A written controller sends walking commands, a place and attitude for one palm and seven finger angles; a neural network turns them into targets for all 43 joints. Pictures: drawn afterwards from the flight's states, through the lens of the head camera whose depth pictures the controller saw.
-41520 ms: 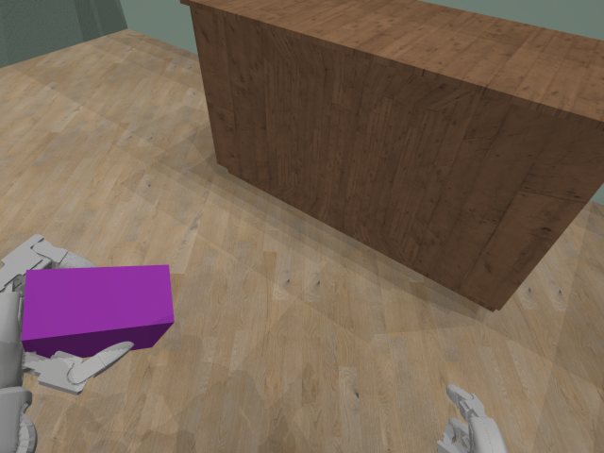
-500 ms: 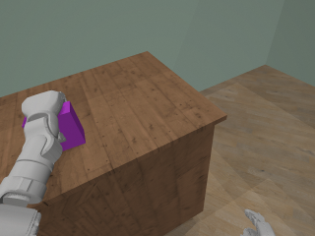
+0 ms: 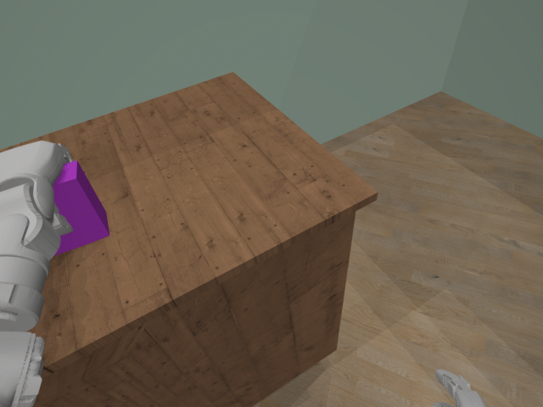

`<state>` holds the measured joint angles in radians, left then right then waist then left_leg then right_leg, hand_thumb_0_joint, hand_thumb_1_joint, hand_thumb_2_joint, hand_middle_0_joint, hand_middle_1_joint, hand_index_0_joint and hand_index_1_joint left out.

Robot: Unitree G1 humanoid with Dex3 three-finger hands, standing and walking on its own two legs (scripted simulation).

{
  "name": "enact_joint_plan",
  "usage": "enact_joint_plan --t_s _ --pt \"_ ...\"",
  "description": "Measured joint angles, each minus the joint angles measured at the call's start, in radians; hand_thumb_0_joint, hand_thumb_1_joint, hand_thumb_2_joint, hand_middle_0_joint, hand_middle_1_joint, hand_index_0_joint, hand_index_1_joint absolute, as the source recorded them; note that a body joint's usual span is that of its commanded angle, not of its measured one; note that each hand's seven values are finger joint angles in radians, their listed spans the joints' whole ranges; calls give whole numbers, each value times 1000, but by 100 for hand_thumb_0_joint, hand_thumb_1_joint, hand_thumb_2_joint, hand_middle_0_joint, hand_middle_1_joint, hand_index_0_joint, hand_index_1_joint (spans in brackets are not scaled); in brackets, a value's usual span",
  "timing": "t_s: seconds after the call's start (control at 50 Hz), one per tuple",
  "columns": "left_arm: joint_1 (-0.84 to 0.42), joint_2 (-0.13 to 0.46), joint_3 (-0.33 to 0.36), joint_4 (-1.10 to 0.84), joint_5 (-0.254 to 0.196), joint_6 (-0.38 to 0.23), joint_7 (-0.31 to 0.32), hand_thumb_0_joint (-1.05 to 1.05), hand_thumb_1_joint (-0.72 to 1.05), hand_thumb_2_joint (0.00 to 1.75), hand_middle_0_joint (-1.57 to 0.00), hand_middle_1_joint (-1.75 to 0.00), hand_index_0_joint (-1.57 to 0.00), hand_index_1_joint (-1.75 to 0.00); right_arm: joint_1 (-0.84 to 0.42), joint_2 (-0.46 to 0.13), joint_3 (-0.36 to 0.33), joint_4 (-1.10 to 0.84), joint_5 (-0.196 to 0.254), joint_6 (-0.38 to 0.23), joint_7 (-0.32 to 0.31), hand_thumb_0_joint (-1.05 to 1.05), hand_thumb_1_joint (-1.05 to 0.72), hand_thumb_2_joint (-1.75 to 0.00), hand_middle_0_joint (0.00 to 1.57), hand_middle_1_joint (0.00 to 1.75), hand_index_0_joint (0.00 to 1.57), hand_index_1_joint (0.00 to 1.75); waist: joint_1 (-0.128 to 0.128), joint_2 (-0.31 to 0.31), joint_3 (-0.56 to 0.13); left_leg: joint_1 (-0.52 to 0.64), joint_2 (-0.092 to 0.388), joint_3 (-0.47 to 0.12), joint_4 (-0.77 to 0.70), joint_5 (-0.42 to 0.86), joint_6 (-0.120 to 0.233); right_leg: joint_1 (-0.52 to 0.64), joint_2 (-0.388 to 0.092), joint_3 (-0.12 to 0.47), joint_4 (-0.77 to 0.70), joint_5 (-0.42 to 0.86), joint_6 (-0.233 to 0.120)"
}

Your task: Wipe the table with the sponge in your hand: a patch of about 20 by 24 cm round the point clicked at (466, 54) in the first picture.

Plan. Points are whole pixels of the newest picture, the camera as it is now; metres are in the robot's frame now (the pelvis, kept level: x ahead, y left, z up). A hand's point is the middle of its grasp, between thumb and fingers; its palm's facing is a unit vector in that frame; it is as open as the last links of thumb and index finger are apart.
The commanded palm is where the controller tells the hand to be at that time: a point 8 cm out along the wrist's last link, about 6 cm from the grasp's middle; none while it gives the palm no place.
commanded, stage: wipe forward along the middle lane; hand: left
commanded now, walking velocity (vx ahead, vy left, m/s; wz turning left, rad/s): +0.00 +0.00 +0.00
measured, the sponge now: (62, 220) +0.36 +0.35 +0.12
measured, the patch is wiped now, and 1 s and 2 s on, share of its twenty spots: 1.00 1.00 1.00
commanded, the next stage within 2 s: slide back across to the first lane in 0.06 s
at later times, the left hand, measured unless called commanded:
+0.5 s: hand (26, 189) +0.38 +0.39 +0.17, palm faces +0.02 -0.02 -1.00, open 10.2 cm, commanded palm +0.34 +0.40 +0.22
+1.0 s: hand out of the picture +0.35 +0.45 +0.16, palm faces +0.05 -0.03 -1.00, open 10.2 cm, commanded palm +0.31 +0.42 +0.22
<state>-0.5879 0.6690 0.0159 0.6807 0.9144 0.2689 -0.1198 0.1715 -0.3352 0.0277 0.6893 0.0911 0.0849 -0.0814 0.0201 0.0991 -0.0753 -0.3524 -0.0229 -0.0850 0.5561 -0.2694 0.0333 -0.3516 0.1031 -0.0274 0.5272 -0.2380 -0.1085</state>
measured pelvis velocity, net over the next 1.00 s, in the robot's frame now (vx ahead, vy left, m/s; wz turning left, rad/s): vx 0.04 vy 0.09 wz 0.03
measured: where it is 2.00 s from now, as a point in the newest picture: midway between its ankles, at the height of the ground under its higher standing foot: outside the picture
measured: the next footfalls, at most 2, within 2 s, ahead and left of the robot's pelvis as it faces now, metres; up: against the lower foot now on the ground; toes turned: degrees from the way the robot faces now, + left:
none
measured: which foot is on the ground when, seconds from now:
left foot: down 0.00-1.00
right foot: down 0.00-1.00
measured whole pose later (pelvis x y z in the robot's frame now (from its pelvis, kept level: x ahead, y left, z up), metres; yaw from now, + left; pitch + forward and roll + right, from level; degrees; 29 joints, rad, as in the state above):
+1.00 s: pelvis +0.04 +0.09 +0.01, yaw +2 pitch +3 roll -2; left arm -0.36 0.65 0.04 0.23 0.90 0.35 -0.14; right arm 0.09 -0.28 0.05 0.63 0.07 0.06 -0.02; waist 0.09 0.10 -0.05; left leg -0.23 -0.11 -0.08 0.44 -0.25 0.10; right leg -0.20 0.01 -0.01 0.38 -0.23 -0.01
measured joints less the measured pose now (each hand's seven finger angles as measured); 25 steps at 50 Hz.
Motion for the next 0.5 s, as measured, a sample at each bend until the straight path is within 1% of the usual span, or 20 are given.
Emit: enact_joint_plan --t_s 0.16,0.2,0.28,0.38,0.46,0.5 --pt "-80 39 14 125 25 -57 4 1 -55 110 -73 -134 -77 -131 25 8 0 5 3 11 0 1 -90 -90 20 30 20 30 -17 -3 -2 -30 0 2 4 1 0 -27 -1 2 -3 5 5" --pt "-73 45 25 128 26 -70 5 1 -55 110 -73 -134 -77 -131 35 8 -2 5 3 17 2 1 -90 -90 20 30 20 30 -19 -2 -4 -33 0 7 3 1 -2 -30 -1 7 -4 6 8" --pt "-22 45 60 86 12 -92 17 1 -55 110 -73 -134 -76 -131 52 5 -10 3 3 31 7 1 -90 -90 20 30 20 30 -21 4 -4 -23 -2 17 -1 -1 -5 -23 -3 18 -5 3 16" --pt "30 29 80 17 -8 -88 43 1 -55 110 -73 -135 -76 -132 53 6 -15 11 2 38 11 2 -90 -90 20 30 20 30 -14 7 3 3 -9 24 -9 -2 -8 0 -11 26 -10 -2 29" --pt "60 24 85 -33 -13 -63 53 1 -55 110 -72 -136 -75 -132 34 12 -14 11 2 35 14 2 -90 -90 20 30 20 30 -9 4 8 25 -17 29 -20 -2 -10 22 -19 33 -18 -4 40" --pt "69 25 81 -52 -17 -44 49 1 -55 110 -72 -136 -75 -133 22 15 -12 7 3 32 15 2 -90 -90 20 30 20 30 -6 2 10 36 -21 30 -25 -1 -6 34 -24 35 -24 -5 45"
